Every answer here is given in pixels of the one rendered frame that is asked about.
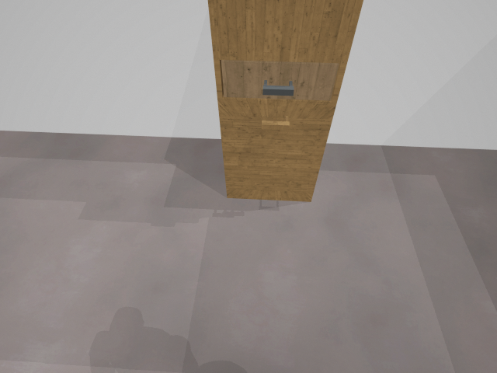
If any handle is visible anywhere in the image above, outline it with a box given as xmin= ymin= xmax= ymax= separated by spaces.
xmin=262 ymin=120 xmax=290 ymax=131
xmin=262 ymin=80 xmax=294 ymax=96

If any drawer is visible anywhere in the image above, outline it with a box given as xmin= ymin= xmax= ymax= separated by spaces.
xmin=221 ymin=60 xmax=339 ymax=101

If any cabinet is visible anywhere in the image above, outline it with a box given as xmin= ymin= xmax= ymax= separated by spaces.
xmin=208 ymin=0 xmax=363 ymax=202

